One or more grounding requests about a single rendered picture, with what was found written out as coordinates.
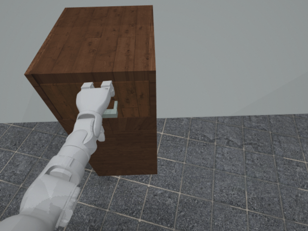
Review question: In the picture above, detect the cabinet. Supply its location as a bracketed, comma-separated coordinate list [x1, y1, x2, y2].
[24, 5, 157, 176]

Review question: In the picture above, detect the robot left upper arm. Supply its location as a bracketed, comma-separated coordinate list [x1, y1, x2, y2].
[0, 174, 80, 231]

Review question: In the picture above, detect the handle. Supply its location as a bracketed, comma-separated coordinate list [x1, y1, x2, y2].
[102, 101, 118, 118]

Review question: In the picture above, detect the drawer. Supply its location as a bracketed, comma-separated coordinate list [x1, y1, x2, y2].
[40, 80, 150, 119]

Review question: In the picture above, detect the robot left hand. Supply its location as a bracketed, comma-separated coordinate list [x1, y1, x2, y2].
[76, 80, 115, 141]

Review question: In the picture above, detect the left robot forearm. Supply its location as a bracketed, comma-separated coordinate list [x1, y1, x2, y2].
[19, 111, 103, 213]

